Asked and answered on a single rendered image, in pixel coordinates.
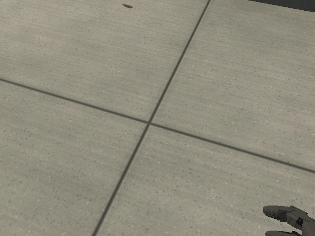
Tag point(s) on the robot right hand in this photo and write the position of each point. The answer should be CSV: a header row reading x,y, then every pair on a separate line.
x,y
294,216

